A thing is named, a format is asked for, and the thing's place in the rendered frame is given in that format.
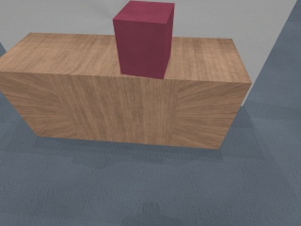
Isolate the carton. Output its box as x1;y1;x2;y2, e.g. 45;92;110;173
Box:
113;0;175;80

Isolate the pedestal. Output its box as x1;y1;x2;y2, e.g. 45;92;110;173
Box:
0;32;252;150

